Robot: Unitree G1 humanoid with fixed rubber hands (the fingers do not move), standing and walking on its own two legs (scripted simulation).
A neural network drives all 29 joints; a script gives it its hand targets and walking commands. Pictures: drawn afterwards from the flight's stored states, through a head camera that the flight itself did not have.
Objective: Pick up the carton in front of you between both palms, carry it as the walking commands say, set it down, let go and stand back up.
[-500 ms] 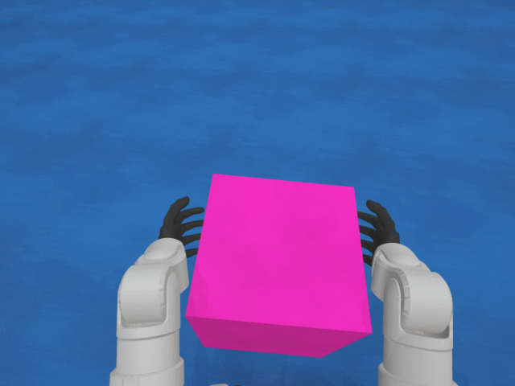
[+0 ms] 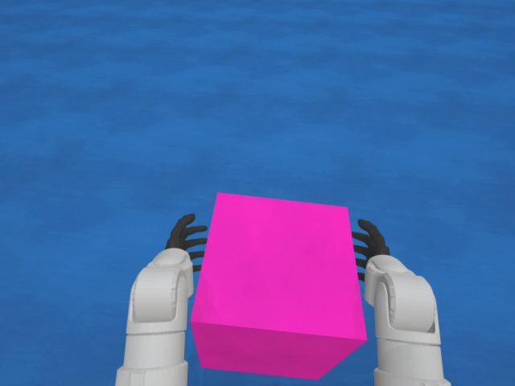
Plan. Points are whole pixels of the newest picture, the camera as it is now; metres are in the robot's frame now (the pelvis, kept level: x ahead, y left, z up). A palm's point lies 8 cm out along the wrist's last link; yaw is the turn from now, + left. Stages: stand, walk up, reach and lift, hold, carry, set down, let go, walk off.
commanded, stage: carry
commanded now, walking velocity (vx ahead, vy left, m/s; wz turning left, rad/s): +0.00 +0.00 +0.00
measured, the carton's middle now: (270, 291) +0.27 +0.01 -0.02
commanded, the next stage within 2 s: hold in 0.82 s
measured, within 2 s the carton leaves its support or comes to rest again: neither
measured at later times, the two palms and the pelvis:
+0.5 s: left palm (182, 286) +0.24 +0.14 +0.04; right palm (380, 289) +0.25 -0.16 +0.05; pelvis -0.05 -0.01 +0.00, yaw +0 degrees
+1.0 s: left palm (200, 293) +0.23 +0.11 +0.04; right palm (409, 308) +0.22 -0.19 +0.05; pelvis -0.06 -0.01 +0.01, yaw -5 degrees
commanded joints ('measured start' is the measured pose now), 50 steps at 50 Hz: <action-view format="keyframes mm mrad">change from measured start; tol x4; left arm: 1 -423 -988 -683 -13 -411 -50 -300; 11 -403 -902 -590 100 -308 -210 -301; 25 -540 -924 -387 379 -138 -485 -311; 41 -506 -918 -480 274 -193 -430 -304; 42 -428 -931 -468 252 -196 -429 -311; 43 -445 -896 -473 192 -197 -439 -312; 50 -495 -896 -469 260 -156 -446 -312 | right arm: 1 -448 983 691 -30 410 -64 299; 12 -396 905 562 133 274 -241 294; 25 -520 938 370 425 119 -494 314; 33 -463 961 443 367 160 -453 314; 41 -453 939 445 338 162 -436 307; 45 -370 928 382 357 112 -474 296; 50 -469 939 390 403 132 -487 315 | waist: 1 8 4 -231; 15 4 12 -147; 41 4 18 -190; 42 4 -106 -75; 46 -12 -40 -128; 50 17 -15 -38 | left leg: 1 206 114 -113 -23 526 1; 21 155 116 -139 -145 174 -18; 41 168 121 -137 -121 256 -19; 42 532 -154 -262 -112 422 -9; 43 619 -131 -292 -115 492 -8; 45 513 -135 -270 -146 487 -36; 50 539 -155 -257 -166 265 -33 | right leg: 1 0 -82 50 -39 470 -13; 14 -76 -81 75 -116 202 -34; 21 -94 -76 84 -135 134 -44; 41 -100 -71 87 -106 191 -51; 42 -184 129 271 -206 431 -74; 43 -203 120 287 -210 487 -73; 45 -18 143 269 -216 499 -67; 47 1 148 264 -231 424 -63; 50 -111 131 274 -260 271 -64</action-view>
